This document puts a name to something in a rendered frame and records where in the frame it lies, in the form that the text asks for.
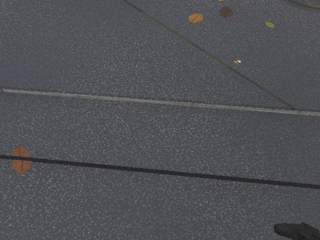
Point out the robot right hand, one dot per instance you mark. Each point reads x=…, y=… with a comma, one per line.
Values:
x=295, y=231

